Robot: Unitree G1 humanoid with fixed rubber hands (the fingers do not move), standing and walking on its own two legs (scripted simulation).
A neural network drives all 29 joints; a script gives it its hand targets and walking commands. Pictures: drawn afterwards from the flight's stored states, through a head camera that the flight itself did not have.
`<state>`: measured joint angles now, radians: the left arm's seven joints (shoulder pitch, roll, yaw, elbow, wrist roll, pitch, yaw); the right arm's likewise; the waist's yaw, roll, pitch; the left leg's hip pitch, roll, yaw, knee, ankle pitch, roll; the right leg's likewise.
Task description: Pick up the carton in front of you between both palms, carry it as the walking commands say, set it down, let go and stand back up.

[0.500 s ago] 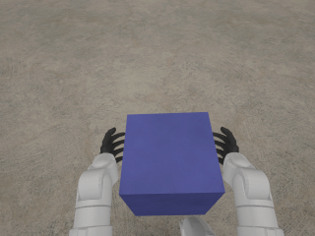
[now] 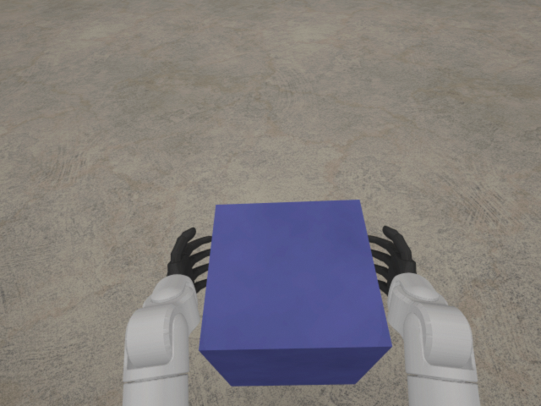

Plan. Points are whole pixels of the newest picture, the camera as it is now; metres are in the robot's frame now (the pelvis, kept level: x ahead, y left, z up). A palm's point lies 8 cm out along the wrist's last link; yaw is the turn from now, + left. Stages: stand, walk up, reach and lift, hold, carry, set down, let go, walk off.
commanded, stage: carry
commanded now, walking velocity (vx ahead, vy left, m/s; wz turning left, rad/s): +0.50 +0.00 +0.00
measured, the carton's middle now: (290, 300) +0.29 +0.01 -0.01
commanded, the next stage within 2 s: none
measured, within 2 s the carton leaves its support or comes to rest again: neither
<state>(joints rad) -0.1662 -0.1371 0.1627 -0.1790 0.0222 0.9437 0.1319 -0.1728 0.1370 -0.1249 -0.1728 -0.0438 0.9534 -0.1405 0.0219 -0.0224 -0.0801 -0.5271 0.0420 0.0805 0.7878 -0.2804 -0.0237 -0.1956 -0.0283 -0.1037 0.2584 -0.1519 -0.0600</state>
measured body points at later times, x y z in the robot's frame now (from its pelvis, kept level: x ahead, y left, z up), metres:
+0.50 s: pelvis +0.30 +0.04 +0.00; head +0.27 +0.06 +0.45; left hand +0.56 +0.18 +0.08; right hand +0.53 -0.13 +0.08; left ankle +0.25 +0.13 -0.76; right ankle +0.37 -0.11 -0.71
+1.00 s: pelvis +0.60 -0.02 +0.00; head +0.60 -0.03 +0.45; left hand +0.85 +0.13 +0.08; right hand +0.85 -0.17 +0.07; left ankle +0.69 +0.14 -0.70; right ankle +0.55 -0.10 -0.76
